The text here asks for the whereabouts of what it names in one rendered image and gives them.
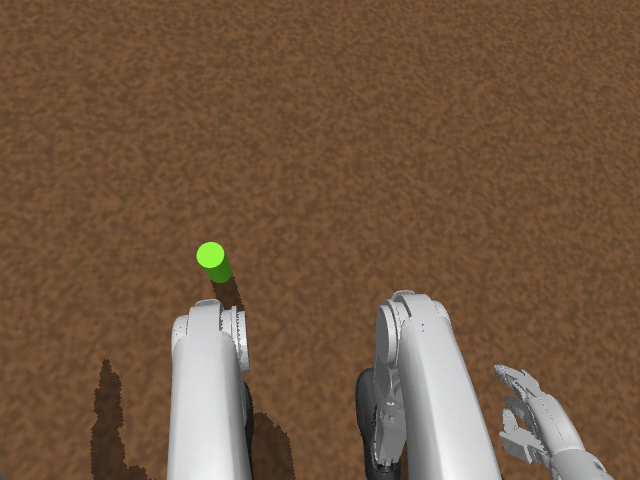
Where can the right robot arm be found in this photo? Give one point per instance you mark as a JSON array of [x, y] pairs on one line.
[[577, 465]]

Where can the right robot foot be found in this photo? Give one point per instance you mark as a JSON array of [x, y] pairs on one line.
[[366, 408]]

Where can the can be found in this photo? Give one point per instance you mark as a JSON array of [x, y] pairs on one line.
[[213, 260]]

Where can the right robot hand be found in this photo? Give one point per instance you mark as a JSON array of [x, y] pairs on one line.
[[544, 418]]

